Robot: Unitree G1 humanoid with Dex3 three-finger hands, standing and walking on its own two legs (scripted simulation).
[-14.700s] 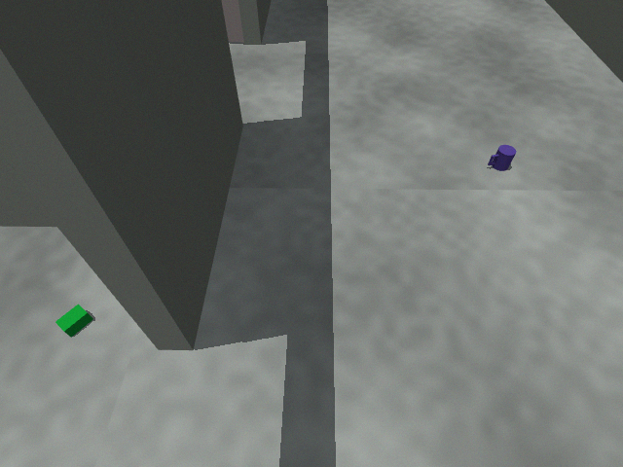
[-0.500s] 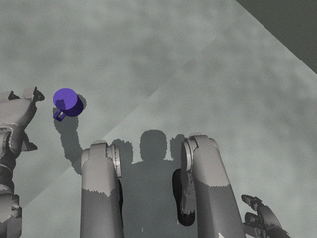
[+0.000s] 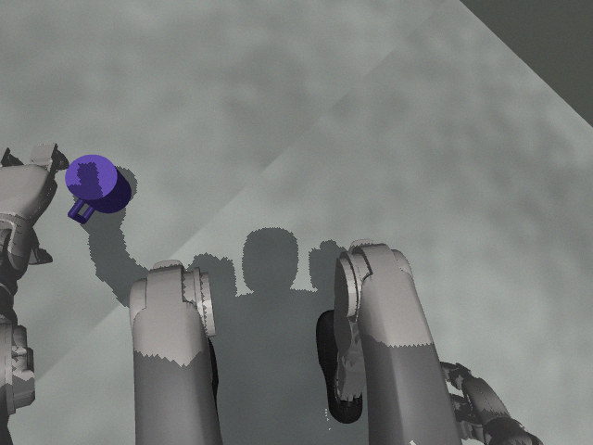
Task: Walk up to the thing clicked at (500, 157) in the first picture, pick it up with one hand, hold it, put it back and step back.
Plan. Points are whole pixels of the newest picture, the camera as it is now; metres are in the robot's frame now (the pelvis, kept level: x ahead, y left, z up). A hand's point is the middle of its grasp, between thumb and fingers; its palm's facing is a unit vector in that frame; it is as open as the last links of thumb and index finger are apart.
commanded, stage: rise first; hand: left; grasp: from above
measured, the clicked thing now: (95, 193) +0.47 +0.31 -0.30
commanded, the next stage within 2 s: approach in 0.58 s
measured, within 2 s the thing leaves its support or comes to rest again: neither
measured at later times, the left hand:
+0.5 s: hand (48, 211) +0.41 +0.33 -0.18, palm faces -0.47 -0.08 -0.88, open 14.0 cm
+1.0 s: hand (86, 170) +0.48 +0.29 -0.19, palm faces -0.39 -0.04 -0.92, open 13.9 cm
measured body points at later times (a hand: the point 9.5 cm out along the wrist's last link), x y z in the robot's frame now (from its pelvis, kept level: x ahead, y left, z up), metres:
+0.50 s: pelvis +0.01 +0.00 -0.01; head +0.24 +0.07 +0.37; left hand +0.43 +0.33 -0.13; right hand +0.09 -0.28 -0.13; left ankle +0.08 +0.13 -0.31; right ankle +0.10 -0.13 -0.31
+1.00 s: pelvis +0.01 +0.00 -0.02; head +0.25 +0.08 +0.35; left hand +0.50 +0.29 -0.14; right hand +0.07 -0.28 -0.13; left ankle +0.08 +0.13 -0.31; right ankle +0.10 -0.13 -0.31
